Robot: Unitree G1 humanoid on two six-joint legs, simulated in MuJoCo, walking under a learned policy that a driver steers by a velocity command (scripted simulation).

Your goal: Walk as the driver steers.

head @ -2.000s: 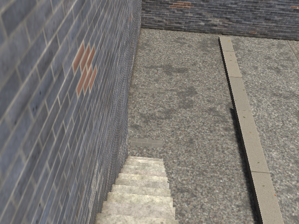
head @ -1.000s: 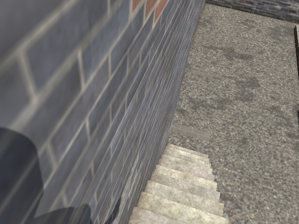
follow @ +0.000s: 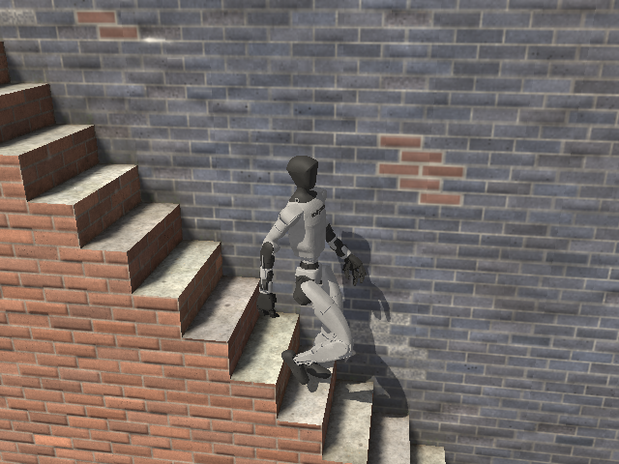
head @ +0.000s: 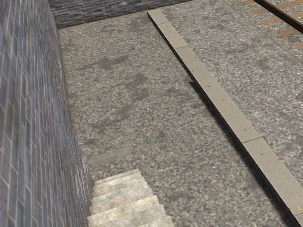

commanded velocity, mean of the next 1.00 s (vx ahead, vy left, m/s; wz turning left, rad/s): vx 0.50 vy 0.00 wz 0.50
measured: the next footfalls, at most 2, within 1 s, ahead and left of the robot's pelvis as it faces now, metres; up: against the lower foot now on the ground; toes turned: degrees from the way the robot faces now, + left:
right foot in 0.14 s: +0.08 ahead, -0.08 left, +0.01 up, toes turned -7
left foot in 0.60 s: +0.42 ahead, +0.10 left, -0.42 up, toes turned +9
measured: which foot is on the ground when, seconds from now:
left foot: down 0.00-0.16, up 0.18-0.58, down 0.60-0.88, up 0.90-1.00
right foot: down 0.00-0.06, up 0.08-0.12, down 0.14-0.54, up 0.56-0.86, down 0.88-1.00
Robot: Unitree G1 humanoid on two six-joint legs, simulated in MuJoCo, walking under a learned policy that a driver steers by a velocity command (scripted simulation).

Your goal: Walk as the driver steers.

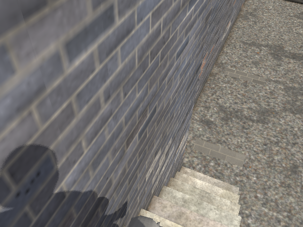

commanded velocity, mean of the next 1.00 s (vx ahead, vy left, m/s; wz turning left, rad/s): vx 0.50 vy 0.00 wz -0.24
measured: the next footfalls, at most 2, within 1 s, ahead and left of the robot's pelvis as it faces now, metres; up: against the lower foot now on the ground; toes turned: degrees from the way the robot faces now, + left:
left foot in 0.22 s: +0.27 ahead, +0.12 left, -0.21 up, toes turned +5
right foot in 0.74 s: +0.44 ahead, -0.13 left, -0.43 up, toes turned -13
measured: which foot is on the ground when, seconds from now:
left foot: up 0.00-0.20, down 0.22-0.74, up 0.76-1.00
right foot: down 0.00-0.22, up 0.24-0.72, down 0.74-1.00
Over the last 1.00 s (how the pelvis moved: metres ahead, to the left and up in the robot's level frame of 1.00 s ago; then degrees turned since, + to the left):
0.67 0.09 -0.70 28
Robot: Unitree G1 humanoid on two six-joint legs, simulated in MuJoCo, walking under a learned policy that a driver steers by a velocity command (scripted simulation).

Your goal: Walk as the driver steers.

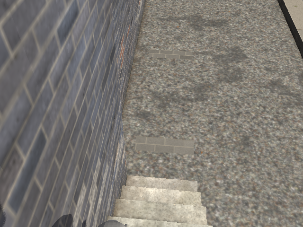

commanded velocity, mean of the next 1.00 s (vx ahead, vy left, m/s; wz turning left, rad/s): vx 0.15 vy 0.00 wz -0.25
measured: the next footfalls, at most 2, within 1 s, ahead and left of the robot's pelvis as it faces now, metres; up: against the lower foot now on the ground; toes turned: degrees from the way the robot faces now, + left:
left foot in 0.26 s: +0.22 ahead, +0.12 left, -0.21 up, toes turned -5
right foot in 0.50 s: +0.28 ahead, -0.13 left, -0.21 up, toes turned -11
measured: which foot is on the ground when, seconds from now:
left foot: up 0.00-0.24, down 0.26-1.00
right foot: down 0.00-0.24, up 0.26-0.48, down 0.50-1.00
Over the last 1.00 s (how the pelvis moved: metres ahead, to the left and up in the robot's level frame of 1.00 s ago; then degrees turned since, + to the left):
0.44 -0.09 -0.39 -17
